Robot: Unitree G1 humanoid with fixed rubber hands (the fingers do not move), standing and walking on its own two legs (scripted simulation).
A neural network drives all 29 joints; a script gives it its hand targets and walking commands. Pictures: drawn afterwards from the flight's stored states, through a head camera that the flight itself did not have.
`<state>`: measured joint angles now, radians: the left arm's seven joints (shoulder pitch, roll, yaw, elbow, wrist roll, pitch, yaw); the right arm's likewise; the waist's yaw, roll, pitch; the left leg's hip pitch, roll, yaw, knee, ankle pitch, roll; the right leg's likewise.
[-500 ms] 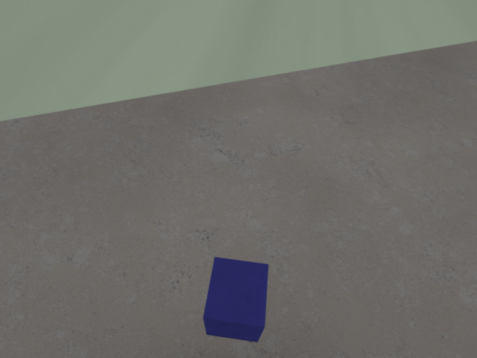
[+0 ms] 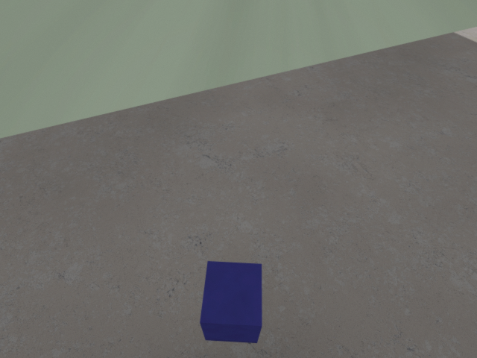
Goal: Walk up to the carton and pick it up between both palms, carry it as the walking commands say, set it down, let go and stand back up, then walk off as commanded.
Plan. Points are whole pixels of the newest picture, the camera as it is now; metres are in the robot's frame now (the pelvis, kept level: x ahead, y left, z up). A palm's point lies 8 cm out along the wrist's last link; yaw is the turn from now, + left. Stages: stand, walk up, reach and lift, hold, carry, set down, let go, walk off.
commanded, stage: walk up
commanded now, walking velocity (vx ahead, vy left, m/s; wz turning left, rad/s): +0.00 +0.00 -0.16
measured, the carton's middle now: (232, 303) +0.41 +0.01 -0.65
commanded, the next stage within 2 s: stand in 0.64 s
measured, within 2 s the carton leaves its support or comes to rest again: neither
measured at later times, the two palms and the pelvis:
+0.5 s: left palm out of the picture +0.05 +0.25 -0.13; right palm out of the picture +0.02 -0.25 -0.14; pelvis +0.00 +0.00 +0.00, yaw -3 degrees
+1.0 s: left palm out of the picture +0.15 +0.24 -0.12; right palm out of the picture +0.13 -0.25 -0.12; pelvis -0.02 +0.00 -0.02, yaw +0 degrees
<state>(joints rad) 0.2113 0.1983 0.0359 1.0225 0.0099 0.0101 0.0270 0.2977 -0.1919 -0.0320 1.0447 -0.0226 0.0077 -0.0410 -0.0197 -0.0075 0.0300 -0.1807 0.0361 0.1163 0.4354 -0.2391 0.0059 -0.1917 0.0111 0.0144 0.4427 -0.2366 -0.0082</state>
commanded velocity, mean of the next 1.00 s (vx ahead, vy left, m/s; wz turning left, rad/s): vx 0.00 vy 0.00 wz -0.09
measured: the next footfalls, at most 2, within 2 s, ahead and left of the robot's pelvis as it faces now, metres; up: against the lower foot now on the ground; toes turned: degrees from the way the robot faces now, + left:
none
